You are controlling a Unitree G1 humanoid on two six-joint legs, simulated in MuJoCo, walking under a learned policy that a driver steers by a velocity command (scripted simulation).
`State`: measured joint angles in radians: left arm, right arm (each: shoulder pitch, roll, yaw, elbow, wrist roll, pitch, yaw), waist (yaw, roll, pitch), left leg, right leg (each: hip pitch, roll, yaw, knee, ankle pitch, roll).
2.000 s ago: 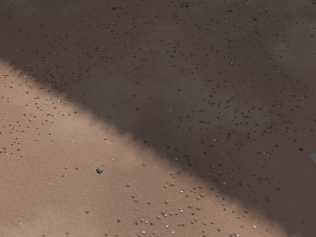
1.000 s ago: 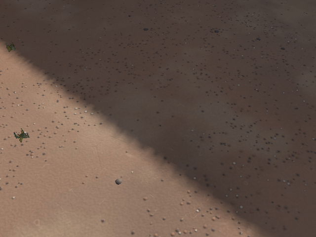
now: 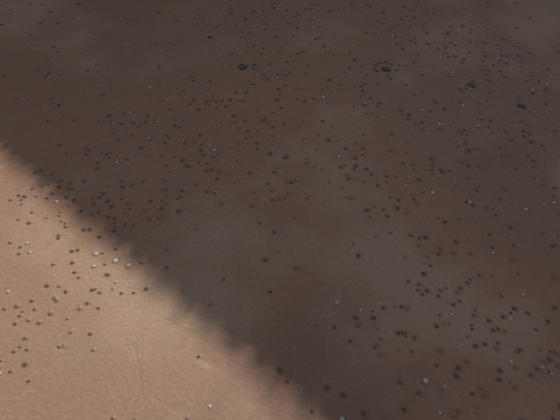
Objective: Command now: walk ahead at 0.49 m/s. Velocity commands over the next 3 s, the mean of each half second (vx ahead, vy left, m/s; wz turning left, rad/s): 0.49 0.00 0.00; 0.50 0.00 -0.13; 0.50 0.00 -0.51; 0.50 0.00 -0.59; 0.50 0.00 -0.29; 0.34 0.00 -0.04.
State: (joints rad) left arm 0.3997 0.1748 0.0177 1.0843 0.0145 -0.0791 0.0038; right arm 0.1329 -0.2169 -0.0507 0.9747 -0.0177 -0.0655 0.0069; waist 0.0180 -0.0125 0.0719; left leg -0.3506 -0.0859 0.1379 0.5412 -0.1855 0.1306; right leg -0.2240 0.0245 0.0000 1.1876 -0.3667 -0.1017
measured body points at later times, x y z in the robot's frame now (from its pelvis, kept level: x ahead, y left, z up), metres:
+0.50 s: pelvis +0.29 -0.04 +0.00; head +0.32 -0.04 +0.45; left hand +0.46 +0.19 -0.12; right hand +0.20 -0.27 -0.15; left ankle +0.09 +0.05 -0.67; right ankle +0.39 -0.10 -0.72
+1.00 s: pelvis +0.55 -0.01 +0.00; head +0.59 -0.01 +0.45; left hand +0.46 +0.22 -0.14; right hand +0.76 -0.23 -0.10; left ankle +0.68 +0.07 -0.72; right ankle +0.39 -0.10 -0.72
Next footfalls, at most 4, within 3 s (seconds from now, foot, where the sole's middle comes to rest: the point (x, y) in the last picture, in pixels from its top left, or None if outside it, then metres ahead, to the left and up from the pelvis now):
0.44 right None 0.42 -0.10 -0.76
1.00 left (270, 316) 0.72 0.07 -0.76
1.56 right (363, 252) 0.93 -0.18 -0.76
2.10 left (372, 160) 1.29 -0.24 -0.76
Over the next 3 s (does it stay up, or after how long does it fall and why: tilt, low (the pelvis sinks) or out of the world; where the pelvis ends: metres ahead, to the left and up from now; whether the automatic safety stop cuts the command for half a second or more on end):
stays up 1.35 -0.51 0.02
